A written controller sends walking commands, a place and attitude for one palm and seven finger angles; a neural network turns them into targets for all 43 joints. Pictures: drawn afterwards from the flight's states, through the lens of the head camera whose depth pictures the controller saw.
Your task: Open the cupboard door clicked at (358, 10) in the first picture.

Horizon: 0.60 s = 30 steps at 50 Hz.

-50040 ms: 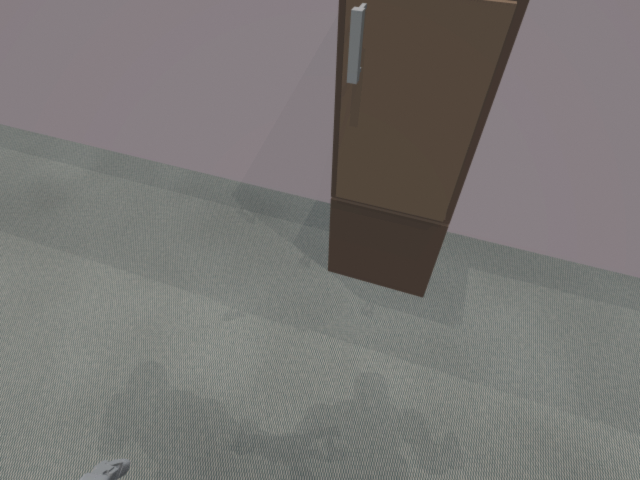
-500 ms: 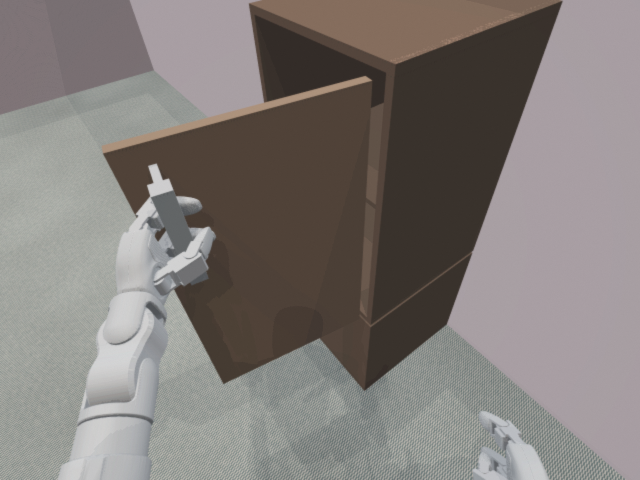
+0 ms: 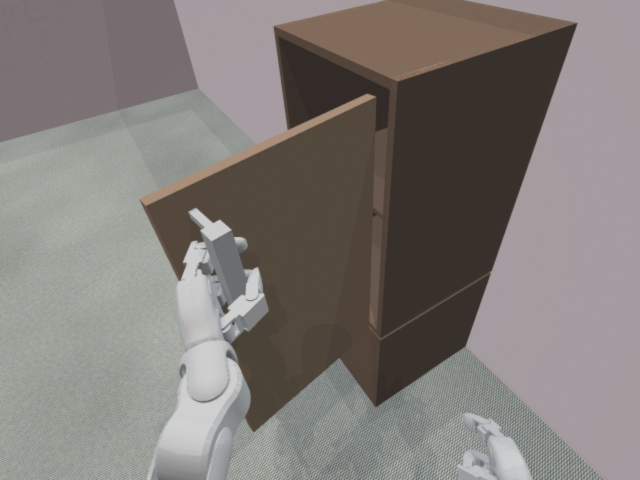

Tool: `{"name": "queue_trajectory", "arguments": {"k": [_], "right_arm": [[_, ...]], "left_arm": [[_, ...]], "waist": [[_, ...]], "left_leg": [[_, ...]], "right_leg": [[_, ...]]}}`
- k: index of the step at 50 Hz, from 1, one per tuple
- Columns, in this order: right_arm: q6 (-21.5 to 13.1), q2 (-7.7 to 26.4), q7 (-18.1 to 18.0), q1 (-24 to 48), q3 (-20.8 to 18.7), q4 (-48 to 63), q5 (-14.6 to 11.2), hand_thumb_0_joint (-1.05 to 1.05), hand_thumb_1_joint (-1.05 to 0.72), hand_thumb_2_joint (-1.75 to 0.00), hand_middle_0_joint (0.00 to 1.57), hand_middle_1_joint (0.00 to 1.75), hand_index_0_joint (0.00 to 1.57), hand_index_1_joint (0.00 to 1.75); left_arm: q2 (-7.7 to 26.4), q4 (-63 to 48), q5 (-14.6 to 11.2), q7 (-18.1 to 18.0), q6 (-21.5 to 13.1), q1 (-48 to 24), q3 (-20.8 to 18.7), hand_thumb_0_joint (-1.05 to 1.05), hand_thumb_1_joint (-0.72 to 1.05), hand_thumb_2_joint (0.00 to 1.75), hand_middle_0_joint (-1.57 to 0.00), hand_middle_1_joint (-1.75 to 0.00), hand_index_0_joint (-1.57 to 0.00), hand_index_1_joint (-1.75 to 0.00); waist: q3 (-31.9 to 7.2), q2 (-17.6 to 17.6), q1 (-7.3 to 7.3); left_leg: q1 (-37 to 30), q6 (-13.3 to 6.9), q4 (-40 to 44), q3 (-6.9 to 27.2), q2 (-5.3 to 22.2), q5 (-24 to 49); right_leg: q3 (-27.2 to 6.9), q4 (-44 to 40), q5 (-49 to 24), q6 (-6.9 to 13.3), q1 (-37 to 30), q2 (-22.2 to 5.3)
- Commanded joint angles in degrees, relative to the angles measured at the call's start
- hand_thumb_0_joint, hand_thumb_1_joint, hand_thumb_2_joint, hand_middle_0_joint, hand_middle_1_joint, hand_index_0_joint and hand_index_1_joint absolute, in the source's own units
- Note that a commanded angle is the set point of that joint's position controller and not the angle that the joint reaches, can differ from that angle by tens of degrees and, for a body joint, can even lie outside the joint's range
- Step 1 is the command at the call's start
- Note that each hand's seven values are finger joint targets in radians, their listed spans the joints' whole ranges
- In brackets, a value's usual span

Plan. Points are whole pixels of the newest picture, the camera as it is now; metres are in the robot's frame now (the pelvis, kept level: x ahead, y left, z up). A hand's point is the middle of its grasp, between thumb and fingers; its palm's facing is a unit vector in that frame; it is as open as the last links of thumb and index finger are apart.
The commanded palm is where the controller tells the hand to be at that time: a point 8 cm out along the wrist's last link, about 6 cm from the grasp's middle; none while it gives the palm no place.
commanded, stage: open thumb and fingers to let go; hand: left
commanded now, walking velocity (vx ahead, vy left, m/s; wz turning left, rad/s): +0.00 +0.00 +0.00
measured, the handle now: (222, 269) +0.32 +0.14 +0.14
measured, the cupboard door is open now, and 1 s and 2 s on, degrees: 100 97 100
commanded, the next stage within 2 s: slide the hand sideways off the handle in 0.84 s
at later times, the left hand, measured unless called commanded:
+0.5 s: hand (240, 293) +0.28 +0.11 +0.15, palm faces +0.36 -0.93 +0.03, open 12.0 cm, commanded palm +0.23 +0.14 +0.14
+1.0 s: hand (240, 292) +0.28 +0.11 +0.15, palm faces +0.28 -0.96 -0.03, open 15.5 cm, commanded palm +0.24 +0.14 +0.14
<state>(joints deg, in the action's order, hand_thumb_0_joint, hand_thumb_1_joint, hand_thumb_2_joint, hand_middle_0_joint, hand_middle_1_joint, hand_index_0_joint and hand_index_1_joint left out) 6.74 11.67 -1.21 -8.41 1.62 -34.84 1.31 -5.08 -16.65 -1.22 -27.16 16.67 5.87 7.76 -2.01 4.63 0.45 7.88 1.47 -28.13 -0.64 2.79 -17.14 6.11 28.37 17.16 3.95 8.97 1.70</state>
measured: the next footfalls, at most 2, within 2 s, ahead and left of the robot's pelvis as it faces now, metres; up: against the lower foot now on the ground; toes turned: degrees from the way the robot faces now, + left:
none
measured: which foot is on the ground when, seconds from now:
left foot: down 0.00-1.00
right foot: down 0.00-1.00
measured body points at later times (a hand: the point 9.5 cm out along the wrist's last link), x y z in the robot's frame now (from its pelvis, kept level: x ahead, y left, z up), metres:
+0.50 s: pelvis -0.03 +0.03 +0.00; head -0.06 +0.00 +0.45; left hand +0.25 +0.15 +0.15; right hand +0.18 -0.18 -0.09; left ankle -0.03 +0.15 -0.74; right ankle -0.01 -0.07 -0.74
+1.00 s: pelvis -0.04 +0.06 +0.00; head -0.07 +0.04 +0.45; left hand +0.26 +0.16 +0.15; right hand +0.14 -0.13 -0.10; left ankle -0.03 +0.15 -0.74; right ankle -0.01 -0.07 -0.74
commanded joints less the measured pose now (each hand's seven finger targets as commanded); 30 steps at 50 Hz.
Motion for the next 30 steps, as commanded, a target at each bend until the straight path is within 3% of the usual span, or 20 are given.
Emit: {"name": "queue_trajectory", "arguments": {"k": [1,3,7,11,13,17,18,21,23,30], "right_arm": [[-4.4,2.9,-0.4,11.1,-1.1,8.6,0.1,0.00,-0.90,-0.90,0.20,0.30,0.20,0.30],[-4.6,2.7,-1.0,10.9,-1.4,8.1,0.2,0.00,-0.90,-0.90,0.20,0.30,0.20,0.30],[-4.7,2.4,-1.5,10.7,-1.2,8.1,0.2,0.00,-0.90,-0.90,0.20,0.30,0.20,0.30],[-5.1,2.4,-1.5,11.0,-1.1,8.0,0.0,0.00,-0.90,-0.90,0.20,0.30,0.20,0.30],[-5.2,2.5,-1.3,10.9,-1.2,7.7,0.0,0.00,-0.90,-0.90,0.20,0.30,0.20,0.30],[-5.2,2.3,-1.3,11.6,-1.1,8.1,0.1,0.00,-0.90,-0.90,0.20,0.30,0.20,0.30],[-5.0,2.3,-1.2,11.7,-1.1,7.9,0.0,0.00,-0.90,-0.90,0.20,0.30,0.20,0.30],[-5.1,2.2,-0.9,12.1,-1.1,7.7,0.1,0.00,-0.90,-0.90,0.20,0.30,0.20,0.30],[-5.0,2.2,-0.5,12.2,-1.2,7.2,0.1,0.00,-0.90,-0.90,0.20,0.30,0.20,0.30],[-4.4,2.4,-0.3,12.8,-0.9,6.4,-0.1,0.00,-0.90,-0.90,0.20,0.30,0.20,0.30]], "left_arm": [[1.8,-11.9,2.8,-2.4,-5.6,-20.8,0.2,0.00,0.90,0.90,-0.40,-1.35,-0.40,-1.35],[3.5,-9.8,3.6,-2.7,-6.1,-21.1,-1.4,0.00,0.76,0.84,-0.39,-1.34,-0.39,-1.34],[2.0,-9.7,2.0,-1.2,-7.3,-20.4,-1.0,0.00,0.48,0.72,-0.37,-1.30,-0.37,-1.30],[0.4,-8.4,0.9,-0.1,-8.0,-21.4,0.3,0.00,0.20,0.60,-0.35,-1.27,-0.35,-1.27],[0.2,-6.3,1.6,0.0,-7.5,-20.1,0.6,0.00,0.06,0.54,-0.34,-1.26,-0.34,-1.26],[0.2,-6.8,1.8,-1.0,-7.2,-22.6,0.1,0.00,-0.22,0.42,-0.32,-1.23,-0.32,-1.23],[0.4,-5.6,2.1,-1.1,-7.0,-22.3,0.0,0.00,-0.29,0.39,-0.32,-1.22,-0.32,-1.22],[-1.3,-4.5,2.8,-2.5,-6.8,-26.2,1.2,0.00,-0.50,0.30,-0.30,-1.20,-0.30,-1.20],[-2.5,-3.3,3.9,-3.5,-6.5,-27.3,2.4,0.00,-0.50,0.30,-0.30,-1.20,-0.30,-1.20],[-5.7,2.6,4.8,-4.3,-4.6,-34.4,5.1,0.00,-0.50,0.30,-0.24,-0.85,-0.24,-0.85]], "waist": [[-7.5,-11.0,0.73],[-7.8,-11.9,1.64],[-11.1,-10.1,2.02],[-9.0,-9.5,1.58],[-7.4,-10.0,1.81],[-8.0,-10.8,2.15],[-7.0,-9.7,2.42],[-6.1,-9.6,1.90],[-5.9,-7.2,2.02],[-4.4,-8.2,1.04]], "left_leg": [[0.6,-2.7,-0.9,0.9,-3.6,13.4],[0.9,-2.8,-0.8,0.9,-3.8,12.5],[-0.3,-2.7,0.1,0.8,-3.9,14.9],[-0.8,-2.6,0.7,0.8,-3.8,13.4],[-0.6,-2.7,0.6,0.8,-3.8,13.2],[-0.8,-2.7,1.1,0.8,-3.9,12.9],[-0.7,-2.7,1.3,0.8,-3.9,12.5],[-1.0,-2.7,1.4,0.8,-3.7,11.7],[-1.3,-2.3,1.9,1.2,-3.5,11.6],[-0.2,-2.2,3.1,2.3,-3.3,7.8]], "right_leg": [[-7.5,-6.1,-21.7,-4.5,-3.5,-5.2],[-9.2,-8.0,-18.4,-4.6,-4.2,-5.8],[-7.7,-5.8,-25.2,-4.5,-7.1,-5.7],[-6.8,-6.8,-21.0,-4.3,-5.3,-5.2],[-6.8,-7.7,-19.5,-4.3,-4.4,-5.2],[-6.2,-7.7,-16.7,-3.9,-4.5,-4.8],[-6.0,-8.2,-14.6,-3.5,-3.8,-4.6],[-5.4,-8.6,-10.1,-2.8,-2.1,-4.1],[-4.2,-7.9,-8.5,-2.1,-1.3,-3.7],[-3.0,-7.4,-3.5,-1.6,1.1,-2.9]]}}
